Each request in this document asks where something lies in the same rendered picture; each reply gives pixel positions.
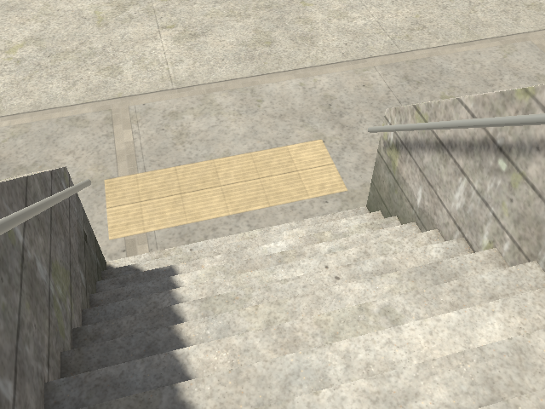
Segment stairs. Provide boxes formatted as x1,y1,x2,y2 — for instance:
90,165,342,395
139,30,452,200
44,206,545,409

